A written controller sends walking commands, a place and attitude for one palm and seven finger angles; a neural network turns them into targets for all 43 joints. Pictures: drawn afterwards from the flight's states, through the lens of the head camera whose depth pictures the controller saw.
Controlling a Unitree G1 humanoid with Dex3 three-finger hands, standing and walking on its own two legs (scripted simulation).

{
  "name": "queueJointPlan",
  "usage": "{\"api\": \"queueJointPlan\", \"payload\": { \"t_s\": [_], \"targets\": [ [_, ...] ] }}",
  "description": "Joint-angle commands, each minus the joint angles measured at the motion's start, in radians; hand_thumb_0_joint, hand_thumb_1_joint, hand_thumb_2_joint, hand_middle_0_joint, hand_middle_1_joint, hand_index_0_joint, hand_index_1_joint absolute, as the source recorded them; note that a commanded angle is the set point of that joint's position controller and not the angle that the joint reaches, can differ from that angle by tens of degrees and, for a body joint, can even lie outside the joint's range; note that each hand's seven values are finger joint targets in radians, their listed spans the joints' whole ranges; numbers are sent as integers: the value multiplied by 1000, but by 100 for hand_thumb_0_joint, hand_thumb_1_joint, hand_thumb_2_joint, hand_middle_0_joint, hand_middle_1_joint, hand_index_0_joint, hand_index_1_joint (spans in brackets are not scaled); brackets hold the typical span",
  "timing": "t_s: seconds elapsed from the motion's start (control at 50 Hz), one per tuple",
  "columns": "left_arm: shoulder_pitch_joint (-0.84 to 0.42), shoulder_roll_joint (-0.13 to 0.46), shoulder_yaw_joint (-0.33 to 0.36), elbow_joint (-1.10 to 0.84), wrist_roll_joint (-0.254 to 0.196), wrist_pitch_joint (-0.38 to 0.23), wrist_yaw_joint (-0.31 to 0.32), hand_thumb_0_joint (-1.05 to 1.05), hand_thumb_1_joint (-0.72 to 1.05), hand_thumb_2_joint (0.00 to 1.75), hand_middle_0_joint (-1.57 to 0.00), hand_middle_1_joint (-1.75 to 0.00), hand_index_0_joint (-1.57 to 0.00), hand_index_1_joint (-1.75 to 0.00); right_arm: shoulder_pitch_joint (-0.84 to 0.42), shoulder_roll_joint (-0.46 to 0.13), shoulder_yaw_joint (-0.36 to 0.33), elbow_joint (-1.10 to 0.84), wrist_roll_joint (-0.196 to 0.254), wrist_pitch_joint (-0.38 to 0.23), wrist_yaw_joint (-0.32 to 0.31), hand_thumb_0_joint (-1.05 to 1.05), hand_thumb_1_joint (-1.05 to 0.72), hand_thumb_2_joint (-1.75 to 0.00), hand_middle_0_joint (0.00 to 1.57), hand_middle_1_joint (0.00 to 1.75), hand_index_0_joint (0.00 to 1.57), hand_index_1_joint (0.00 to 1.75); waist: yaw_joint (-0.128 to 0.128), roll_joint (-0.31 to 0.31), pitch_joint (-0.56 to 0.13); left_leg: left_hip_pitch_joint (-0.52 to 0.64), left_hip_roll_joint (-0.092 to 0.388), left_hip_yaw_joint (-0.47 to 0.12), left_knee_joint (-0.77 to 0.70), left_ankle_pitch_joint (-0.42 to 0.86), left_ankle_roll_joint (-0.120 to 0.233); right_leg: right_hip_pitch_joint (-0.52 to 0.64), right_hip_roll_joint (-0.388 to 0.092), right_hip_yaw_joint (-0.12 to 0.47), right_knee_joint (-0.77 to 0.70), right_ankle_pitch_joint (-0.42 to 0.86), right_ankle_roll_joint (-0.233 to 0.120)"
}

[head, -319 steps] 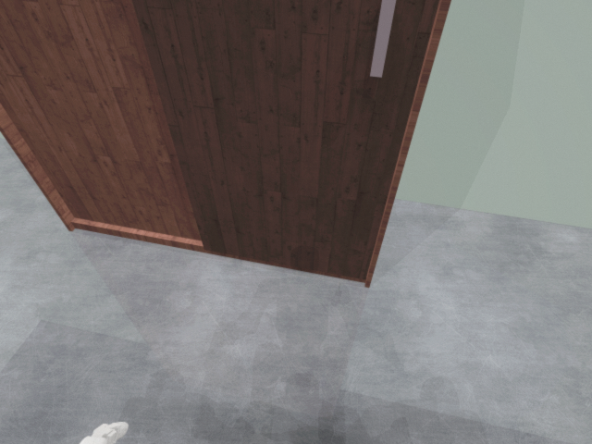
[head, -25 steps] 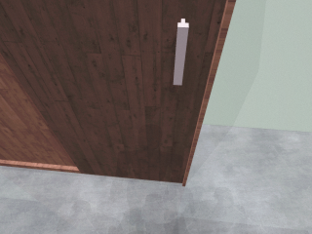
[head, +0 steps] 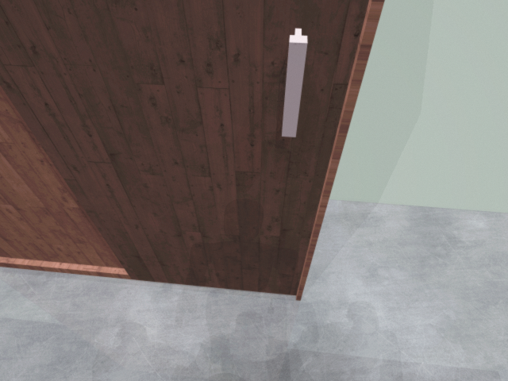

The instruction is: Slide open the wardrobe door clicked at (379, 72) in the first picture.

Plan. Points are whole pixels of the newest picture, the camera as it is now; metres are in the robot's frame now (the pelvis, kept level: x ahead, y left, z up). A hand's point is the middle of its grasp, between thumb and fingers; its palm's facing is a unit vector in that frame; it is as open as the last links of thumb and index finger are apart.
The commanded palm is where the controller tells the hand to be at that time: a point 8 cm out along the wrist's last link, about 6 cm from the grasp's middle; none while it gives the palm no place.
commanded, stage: look again from close up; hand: right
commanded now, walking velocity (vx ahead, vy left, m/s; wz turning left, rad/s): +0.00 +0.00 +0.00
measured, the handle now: (293, 85) +0.54 -0.04 +0.20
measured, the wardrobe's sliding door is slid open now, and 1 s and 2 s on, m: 0.00 0.00 0.00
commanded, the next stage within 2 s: none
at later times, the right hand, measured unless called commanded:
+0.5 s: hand out of the picture +0.03 -0.20 -0.17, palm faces -0.01 +0.97 -0.26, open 7.4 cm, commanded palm none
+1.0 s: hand out of the picture +0.03 -0.18 -0.17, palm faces +0.00 +0.97 -0.25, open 7.4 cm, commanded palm none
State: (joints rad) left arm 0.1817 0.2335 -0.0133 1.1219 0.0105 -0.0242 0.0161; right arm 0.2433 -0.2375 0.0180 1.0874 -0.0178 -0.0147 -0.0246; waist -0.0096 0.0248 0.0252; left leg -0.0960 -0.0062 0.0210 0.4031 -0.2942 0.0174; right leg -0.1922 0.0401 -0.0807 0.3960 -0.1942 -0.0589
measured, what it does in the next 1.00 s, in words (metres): stands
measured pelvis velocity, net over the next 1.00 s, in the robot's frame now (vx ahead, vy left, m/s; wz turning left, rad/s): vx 0.01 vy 0.02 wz -0.01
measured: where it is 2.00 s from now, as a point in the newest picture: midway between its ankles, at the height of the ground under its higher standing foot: outside the picture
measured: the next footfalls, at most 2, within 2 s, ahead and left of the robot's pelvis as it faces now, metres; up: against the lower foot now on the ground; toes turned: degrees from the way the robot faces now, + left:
none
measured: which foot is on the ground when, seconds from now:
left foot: down 0.00-1.00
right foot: down 0.00-1.00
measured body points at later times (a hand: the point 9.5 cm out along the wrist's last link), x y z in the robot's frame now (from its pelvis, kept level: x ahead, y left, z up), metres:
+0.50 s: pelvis +0.01 +0.01 +0.00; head +0.01 +0.00 +0.45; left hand +0.06 +0.27 -0.15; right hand +0.03 -0.25 -0.15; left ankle -0.05 +0.11 -0.74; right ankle +0.01 -0.08 -0.74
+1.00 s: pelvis +0.01 +0.02 +0.00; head +0.01 +0.02 +0.45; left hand +0.06 +0.28 -0.15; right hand +0.03 -0.23 -0.15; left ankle -0.05 +0.11 -0.74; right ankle +0.01 -0.08 -0.74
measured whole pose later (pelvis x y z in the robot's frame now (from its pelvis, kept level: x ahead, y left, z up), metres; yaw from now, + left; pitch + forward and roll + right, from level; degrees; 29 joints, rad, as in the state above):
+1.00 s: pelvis +0.01 +0.02 +0.00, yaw +0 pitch -1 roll -1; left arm 0.17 0.24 -0.02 1.14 0.01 -0.02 0.02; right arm 0.25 -0.24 0.02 1.10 -0.02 -0.02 -0.02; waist -0.01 0.02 0.01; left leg -0.06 -0.03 0.03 0.36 -0.29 0.05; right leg -0.16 0.02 -0.06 0.37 -0.19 -0.02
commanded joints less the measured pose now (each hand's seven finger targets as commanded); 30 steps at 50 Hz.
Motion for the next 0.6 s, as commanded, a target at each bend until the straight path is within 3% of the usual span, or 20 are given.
{"api": "queueJointPlan", "payload": {
  "t_s": [0.0, 0.58],
  "targets": [
    [-7, 153, 26, -46, 0, -17, 7, 0, 90, 90, -20, -30, -20, -30, 30, -142, -30, -40, 2, -14, -5, 0, -90, -90, 20, 30, 20, 30, 2, -15, -3, -75, 119, -109, -78, 142, 23, 52, -166, 173, -70, 160, 2],
    [-19, 168, 24, -35, -1, -20, 12, 0, 90, 90, -20, -30, -20, -30, 15, -158, -35, -32, 4, -17, -4, 0, -90, -90, 20, 30, 20, 30, 3, -18, -28, -52, 129, -111, -91, 214, 21, 89, -168, 165, -74, 224, 9]
  ]
}}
